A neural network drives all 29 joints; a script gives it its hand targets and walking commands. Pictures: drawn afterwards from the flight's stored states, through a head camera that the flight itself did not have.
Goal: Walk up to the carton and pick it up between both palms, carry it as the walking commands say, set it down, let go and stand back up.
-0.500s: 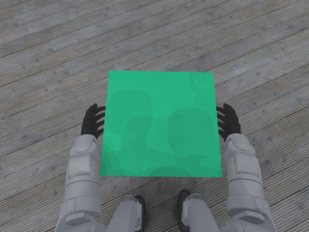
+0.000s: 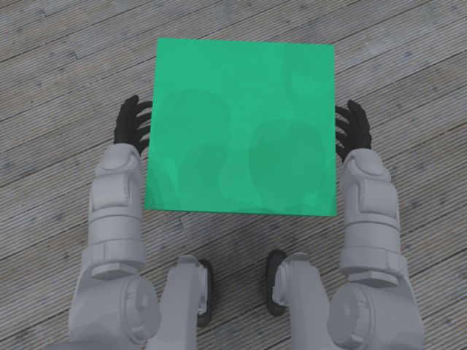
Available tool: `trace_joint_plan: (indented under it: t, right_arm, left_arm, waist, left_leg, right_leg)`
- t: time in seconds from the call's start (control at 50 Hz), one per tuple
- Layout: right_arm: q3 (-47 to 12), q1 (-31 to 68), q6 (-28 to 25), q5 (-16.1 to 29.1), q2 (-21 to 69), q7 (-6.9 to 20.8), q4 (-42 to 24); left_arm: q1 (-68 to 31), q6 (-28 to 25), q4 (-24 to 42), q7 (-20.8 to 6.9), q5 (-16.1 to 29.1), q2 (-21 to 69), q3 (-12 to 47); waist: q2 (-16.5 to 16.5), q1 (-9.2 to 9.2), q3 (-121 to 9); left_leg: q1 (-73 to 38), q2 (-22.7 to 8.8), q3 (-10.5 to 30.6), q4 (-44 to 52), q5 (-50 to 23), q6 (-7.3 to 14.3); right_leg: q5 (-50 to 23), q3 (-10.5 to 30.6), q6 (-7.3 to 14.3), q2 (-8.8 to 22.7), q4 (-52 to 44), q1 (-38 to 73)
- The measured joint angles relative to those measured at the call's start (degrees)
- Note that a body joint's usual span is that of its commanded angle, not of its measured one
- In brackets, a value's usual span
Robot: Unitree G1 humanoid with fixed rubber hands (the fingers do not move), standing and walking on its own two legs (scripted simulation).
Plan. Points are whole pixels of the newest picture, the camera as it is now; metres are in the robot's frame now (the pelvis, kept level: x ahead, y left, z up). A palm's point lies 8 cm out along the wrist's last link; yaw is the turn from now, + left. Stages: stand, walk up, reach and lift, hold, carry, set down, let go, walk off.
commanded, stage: set down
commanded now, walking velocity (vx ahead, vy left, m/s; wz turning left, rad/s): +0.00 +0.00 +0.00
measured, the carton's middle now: (240, 142) +0.48 +0.01 -0.15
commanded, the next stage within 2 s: none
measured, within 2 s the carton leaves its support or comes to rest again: neither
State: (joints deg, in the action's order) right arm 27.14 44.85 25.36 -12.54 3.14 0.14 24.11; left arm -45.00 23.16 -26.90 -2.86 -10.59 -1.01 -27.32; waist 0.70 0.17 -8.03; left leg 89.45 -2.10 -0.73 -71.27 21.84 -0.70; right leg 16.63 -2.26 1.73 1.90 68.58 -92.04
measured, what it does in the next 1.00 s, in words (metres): lowers itself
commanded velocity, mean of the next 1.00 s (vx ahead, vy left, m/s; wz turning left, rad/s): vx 0.00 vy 0.00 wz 0.00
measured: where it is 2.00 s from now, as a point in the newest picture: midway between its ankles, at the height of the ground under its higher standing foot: (239, 299)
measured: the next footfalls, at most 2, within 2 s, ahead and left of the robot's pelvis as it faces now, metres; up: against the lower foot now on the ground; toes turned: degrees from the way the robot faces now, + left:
none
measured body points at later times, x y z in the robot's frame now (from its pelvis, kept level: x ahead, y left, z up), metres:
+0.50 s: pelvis -0.01 +0.01 -0.07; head +0.27 +0.00 +0.28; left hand +0.49 +0.19 -0.16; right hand +0.47 -0.18 -0.17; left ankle +0.08 +0.13 -0.59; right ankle +0.11 -0.11 -0.59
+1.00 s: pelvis -0.05 +0.00 -0.15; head +0.32 -0.01 +0.08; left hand +0.50 +0.18 -0.29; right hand +0.49 -0.19 -0.30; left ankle +0.08 +0.13 -0.59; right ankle +0.11 -0.11 -0.59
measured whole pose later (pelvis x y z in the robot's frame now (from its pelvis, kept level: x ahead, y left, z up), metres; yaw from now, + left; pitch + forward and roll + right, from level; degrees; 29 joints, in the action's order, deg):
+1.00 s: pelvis -0.05 +0.00 -0.15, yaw +2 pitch +30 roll +2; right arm 20.9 71.4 28.4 1.9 -11.6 -7.4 20.0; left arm -72.3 25.3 -22.8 5.2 3.3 -14.7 -17.7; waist 0.7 -1.7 30.5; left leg 107.2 -0.3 -0.4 -105.7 28.5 -1.1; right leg 22.9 1.0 0.4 0.9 103.4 -110.5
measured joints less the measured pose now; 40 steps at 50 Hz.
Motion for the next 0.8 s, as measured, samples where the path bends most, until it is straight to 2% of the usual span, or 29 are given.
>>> trace_joint_plan:
  t: [0.1, 0.24, 0.36, 0.54, 0.58, 0.7, 0.76, 0.8]
  right_arm:
    - [-0.8, 1.5, 0.0, 0.1, -1.0, -1.4, 2.1]
    - [-0.4, 1.3, -0.4, -0.3, -1.8, 1.8, 3.5]
    - [-1.2, 2.2, -1.0, 2.0, -3.5, 1.1, 2.9]
    - [-0.4, 7.7, -1.5, 2.7, -5.5, 1.1, 6.5]
    - [-0.7, 8.5, -1.1, 2.9, -6.3, 0.6, 6.0]
    - [-0.6, 14.4, -0.5, 3.3, -7.1, -2.0, 5.1]
    - [-1.7, 18.7, 0.2, 4.5, -7.9, -5.3, 2.6]
    - [-2.2, 22.4, 0.1, 5.9, -9.3, -5.5, 0.4]
  left_arm:
    - [-1.4, 0.6, -1.1, 0.8, 0.3, -0.7, 0.6]
    - [-2.4, 0.0, -4.1, 0.5, 0.8, -2.6, 1.8]
    - [-3.6, -1.0, -3.8, 1.8, 2.6, -2.6, 2.9]
    - [-9.6, 0.1, -5.8, 2.4, 3.1, -4.9, 3.4]
    - [-11.6, 0.0, -6.8, 2.6, 3.1, -5.3, 3.7]
    - [-17.6, -0.5, -7.2, 3.0, 4.1, -7.7, 4.3]
    - [-21.4, -0.7, -5.5, 3.5, 5.4, -8.9, 4.5]
    - [-24.7, -1.0, -2.8, 3.6, 5.9, -9.7, 4.2]
  waist:
    - [0.2, 0.32, -2.9]
    - [0.9, -0.41, -5.0]
    - [0.6, -0.26, -5.4]
    - [0.6, -1.00, -3.2]
    - [1.0, -1.13, -1.4]
    - [0.4, -1.48, 8.1]
    - [0.1, -1.90, 17.3]
    - [-0.4, -1.80, 26.0]
  left_leg:
    - [4.5, 0.2, 0.2, -3.7, 1.5, 0.0]
    - [10.2, 0.5, 0.6, -7.1, 2.5, 0.2]
    - [14.8, 0.4, 0.1, -11.1, 3.6, 0.5]
    - [20.8, 0.8, -0.3, -17.0, 4.4, 0.9]
    - [21.6, 1.5, 0.0, -18.1, 4.3, 0.8]
    - [21.3, 1.8, -0.3, -21.7, 4.4, 0.7]
    - [19.2, 2.0, 0.0, -23.9, 4.6, 0.5]
    - [16.3, 1.9, 0.2, -25.5, 4.9, 0.4]
  right_leg:
    - [1.5, 0.0, -0.1, 0.2, 3.7, -4.5]
    - [2.4, -0.2, -0.4, 0.5, 6.7, -9.8]
    - [3.1, 0.6, -0.8, 0.4, 10.6, -14.6]
    - [4.0, 2.4, -1.7, -0.6, 16.6, -20.9]
    - [4.2, 2.9, -2.3, -0.8, 18.1, -21.4]
    - [4.6, 3.5, -2.0, -0.7, 22.1, -21.5]
    - [4.9, 3.3, -1.9, -0.6, 24.2, -19.2]
    - [5.0, 3.1, -1.8, -0.7, 25.7, -16.4]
